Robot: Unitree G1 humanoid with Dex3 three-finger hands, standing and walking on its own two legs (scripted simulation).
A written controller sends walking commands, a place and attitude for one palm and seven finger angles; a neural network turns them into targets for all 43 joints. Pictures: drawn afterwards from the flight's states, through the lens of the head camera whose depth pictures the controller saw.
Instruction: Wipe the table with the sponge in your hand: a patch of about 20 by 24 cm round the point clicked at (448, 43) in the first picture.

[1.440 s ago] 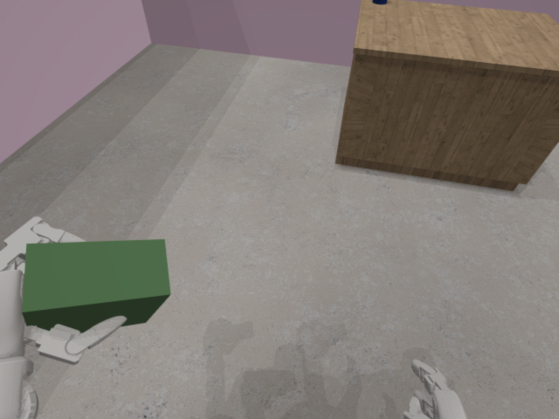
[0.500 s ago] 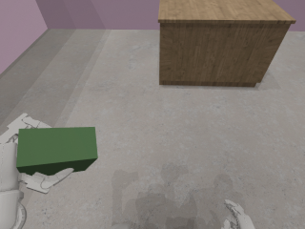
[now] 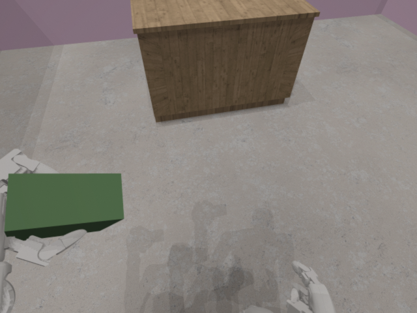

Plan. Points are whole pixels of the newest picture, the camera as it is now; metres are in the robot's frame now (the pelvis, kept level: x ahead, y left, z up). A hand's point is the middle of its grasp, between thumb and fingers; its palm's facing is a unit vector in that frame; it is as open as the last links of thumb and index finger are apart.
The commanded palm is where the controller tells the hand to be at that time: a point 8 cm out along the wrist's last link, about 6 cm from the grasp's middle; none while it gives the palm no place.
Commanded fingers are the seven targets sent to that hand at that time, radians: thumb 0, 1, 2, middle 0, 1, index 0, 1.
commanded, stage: walk to a spot facing it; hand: left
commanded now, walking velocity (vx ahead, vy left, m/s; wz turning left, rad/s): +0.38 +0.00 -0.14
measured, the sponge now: (80, 207) +0.23 +0.20 +0.15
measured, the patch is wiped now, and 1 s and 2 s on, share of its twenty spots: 0.00 0.00 0.00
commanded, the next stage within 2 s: none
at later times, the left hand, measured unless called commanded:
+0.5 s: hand (113, 111) +0.40 +0.19 +0.19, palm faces +0.39 -0.82 -0.42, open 10.3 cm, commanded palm +0.36 +0.24 +0.18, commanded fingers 0.00 0.10 1.30 -1.20 -1.60 -1.20 -1.60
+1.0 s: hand (163, 75) +0.54 +0.13 +0.17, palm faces +0.39 -0.79 -0.47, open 10.3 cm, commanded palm +0.48 +0.18 +0.18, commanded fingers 0.00 0.10 1.30 -1.20 -1.60 -1.20 -1.60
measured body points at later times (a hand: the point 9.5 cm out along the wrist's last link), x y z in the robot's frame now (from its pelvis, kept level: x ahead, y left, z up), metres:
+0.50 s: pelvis +0.18 -0.03 -0.02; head +0.19 -0.02 +0.43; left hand +0.37 +0.23 +0.21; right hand +0.33 -0.31 -0.08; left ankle +0.28 +0.09 -0.74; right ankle +0.11 -0.13 -0.73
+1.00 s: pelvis +0.32 -0.10 +0.01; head +0.35 -0.13 +0.46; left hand +0.51 +0.17 +0.20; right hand +0.45 -0.35 -0.11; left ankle +0.36 +0.04 -0.66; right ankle +0.27 -0.18 -0.73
